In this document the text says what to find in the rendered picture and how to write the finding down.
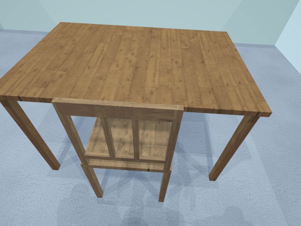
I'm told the chair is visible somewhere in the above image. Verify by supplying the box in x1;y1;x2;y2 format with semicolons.
51;97;184;202

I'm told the table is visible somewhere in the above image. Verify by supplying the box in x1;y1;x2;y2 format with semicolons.
0;22;272;181

